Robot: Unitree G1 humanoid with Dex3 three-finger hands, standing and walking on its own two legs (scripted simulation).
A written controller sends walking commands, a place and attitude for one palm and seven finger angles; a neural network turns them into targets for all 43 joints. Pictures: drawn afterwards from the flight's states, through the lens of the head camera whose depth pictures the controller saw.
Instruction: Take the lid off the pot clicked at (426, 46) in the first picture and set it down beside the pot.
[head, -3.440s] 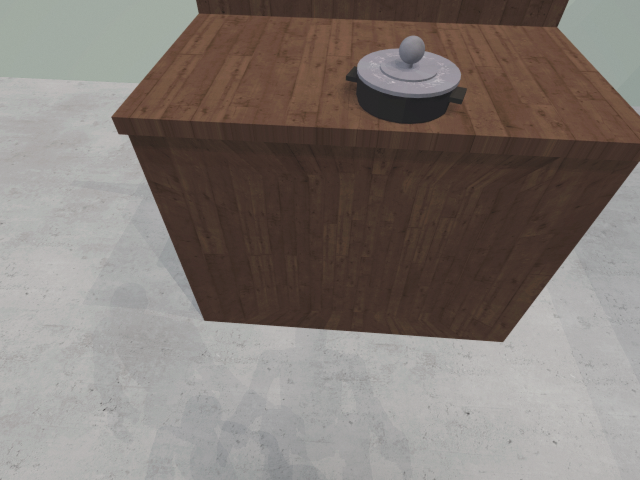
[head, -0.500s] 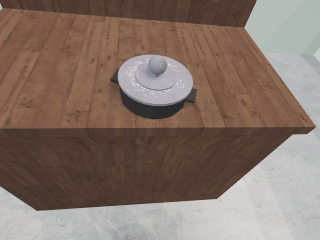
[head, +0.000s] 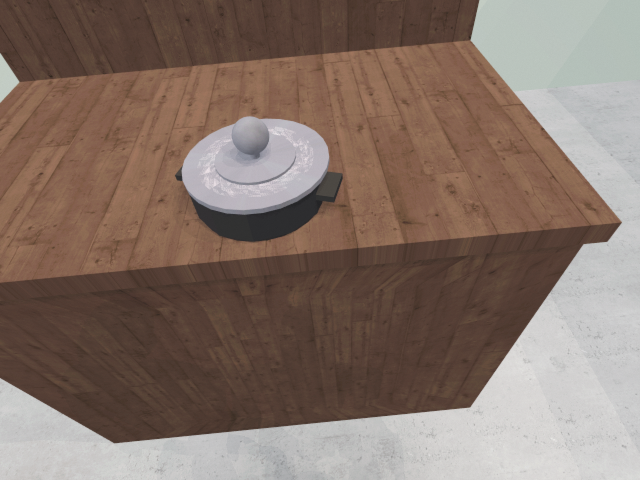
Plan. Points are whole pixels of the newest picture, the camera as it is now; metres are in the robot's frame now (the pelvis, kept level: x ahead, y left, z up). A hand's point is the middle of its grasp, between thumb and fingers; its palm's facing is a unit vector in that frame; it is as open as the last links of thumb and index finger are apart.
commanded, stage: look again from close up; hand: left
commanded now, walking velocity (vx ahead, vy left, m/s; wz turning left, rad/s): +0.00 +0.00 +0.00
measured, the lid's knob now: (250, 135) +0.51 +0.11 +0.18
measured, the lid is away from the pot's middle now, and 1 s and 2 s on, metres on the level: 0.00 0.00 0.00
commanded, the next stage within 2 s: lift the closed hand beside the body in 0.56 s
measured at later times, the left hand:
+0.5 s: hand out of the picture +0.01 +0.16 -0.17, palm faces +0.08 -0.98 -0.20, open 7.4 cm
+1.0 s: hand out of the picture +0.13 +0.22 +0.00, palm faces +0.21 -0.94 -0.27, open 5.2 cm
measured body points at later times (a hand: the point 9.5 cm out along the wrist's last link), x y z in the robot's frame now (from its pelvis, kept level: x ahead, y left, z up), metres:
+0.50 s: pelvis +0.02 -0.01 +0.00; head +0.04 -0.01 +0.45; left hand +0.01 +0.21 -0.15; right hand +0.04 -0.24 -0.16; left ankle +0.00 +0.15 -0.73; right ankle -0.04 -0.11 -0.73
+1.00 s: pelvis -0.01 +0.02 +0.01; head -0.01 +0.00 +0.46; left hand +0.11 +0.27 +0.02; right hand +0.20 -0.22 -0.05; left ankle +0.00 +0.15 -0.73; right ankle -0.04 -0.11 -0.73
